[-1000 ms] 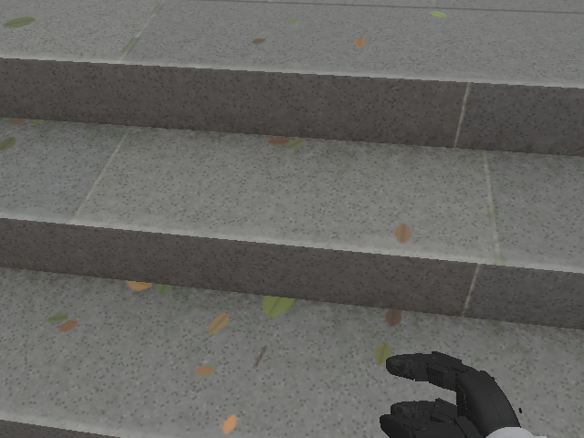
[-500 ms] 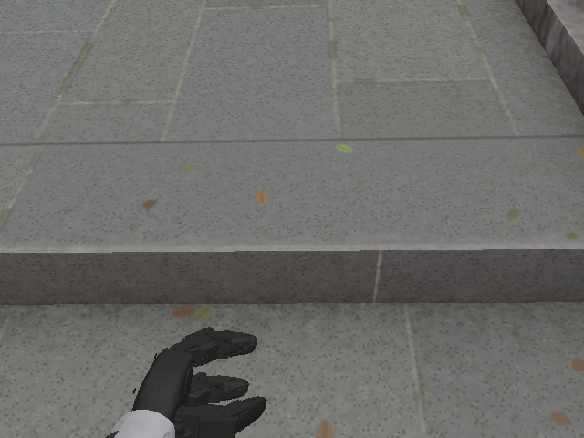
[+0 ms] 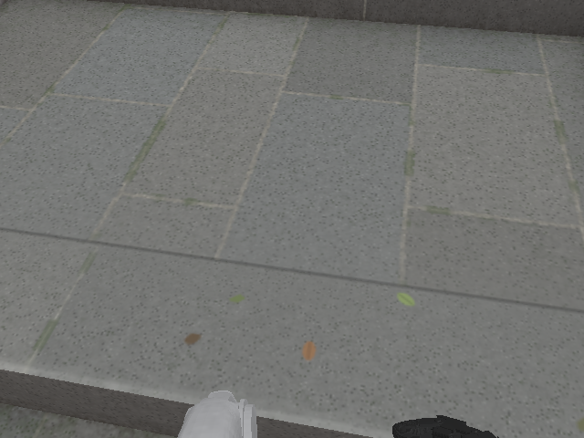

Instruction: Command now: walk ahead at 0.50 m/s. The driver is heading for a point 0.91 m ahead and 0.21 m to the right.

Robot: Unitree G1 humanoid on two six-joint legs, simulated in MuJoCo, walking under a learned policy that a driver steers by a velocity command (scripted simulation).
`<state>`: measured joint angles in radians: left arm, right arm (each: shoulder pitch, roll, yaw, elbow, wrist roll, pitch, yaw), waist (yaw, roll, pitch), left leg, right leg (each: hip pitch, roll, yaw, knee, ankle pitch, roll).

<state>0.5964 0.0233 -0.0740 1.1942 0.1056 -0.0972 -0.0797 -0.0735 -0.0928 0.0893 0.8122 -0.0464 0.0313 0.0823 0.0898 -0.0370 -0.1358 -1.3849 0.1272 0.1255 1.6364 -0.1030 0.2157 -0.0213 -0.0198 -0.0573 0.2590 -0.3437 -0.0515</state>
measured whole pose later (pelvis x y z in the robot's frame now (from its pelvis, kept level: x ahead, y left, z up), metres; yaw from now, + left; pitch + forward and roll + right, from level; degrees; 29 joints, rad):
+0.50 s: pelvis +0.30 +0.02 +0.15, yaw -7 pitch +5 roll +1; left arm 0.02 0.12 -0.05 0.87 0.02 -0.03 -0.08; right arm 0.50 -0.08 0.05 1.19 -0.15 -0.08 0.04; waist -0.03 -0.01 -0.12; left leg -0.10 0.00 0.22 0.39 -0.38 0.03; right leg -1.40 -0.05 0.04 1.93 -0.10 -0.26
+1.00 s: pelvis +0.60 -0.06 +0.31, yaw -22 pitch +5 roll -2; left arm 0.43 0.14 0.01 1.05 0.06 -0.13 -0.04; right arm 0.05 -0.20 0.00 0.82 -0.07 -0.09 0.02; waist 0.07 0.02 -0.14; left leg -1.00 0.10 -0.08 1.26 -0.06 -0.02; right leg -0.33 0.16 0.10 0.60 -0.35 -0.10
